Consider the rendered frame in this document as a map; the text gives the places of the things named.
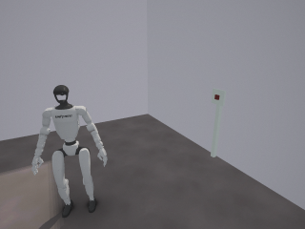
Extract robot right hand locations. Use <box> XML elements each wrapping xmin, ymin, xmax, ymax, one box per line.
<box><xmin>31</xmin><ymin>156</ymin><xmax>44</xmax><ymax>175</ymax></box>

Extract left robot upper arm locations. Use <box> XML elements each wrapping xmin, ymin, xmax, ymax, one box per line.
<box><xmin>75</xmin><ymin>106</ymin><xmax>94</xmax><ymax>132</ymax></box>

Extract robot left forearm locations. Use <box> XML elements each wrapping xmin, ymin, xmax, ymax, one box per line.
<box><xmin>91</xmin><ymin>124</ymin><xmax>104</xmax><ymax>150</ymax></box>

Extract robot left foot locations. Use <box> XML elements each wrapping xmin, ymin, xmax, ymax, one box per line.
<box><xmin>88</xmin><ymin>196</ymin><xmax>96</xmax><ymax>213</ymax></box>

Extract right robot upper arm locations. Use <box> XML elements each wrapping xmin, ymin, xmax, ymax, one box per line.
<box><xmin>40</xmin><ymin>107</ymin><xmax>53</xmax><ymax>135</ymax></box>

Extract robot torso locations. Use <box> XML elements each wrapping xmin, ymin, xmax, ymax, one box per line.
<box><xmin>51</xmin><ymin>104</ymin><xmax>80</xmax><ymax>156</ymax></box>

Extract robot left hand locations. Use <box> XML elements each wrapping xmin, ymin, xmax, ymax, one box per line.
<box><xmin>97</xmin><ymin>148</ymin><xmax>108</xmax><ymax>167</ymax></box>

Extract robot right forearm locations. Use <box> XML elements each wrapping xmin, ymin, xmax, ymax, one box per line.
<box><xmin>34</xmin><ymin>128</ymin><xmax>47</xmax><ymax>156</ymax></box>

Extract panel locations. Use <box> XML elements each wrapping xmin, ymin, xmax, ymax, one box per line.
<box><xmin>211</xmin><ymin>88</ymin><xmax>227</xmax><ymax>157</ymax></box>

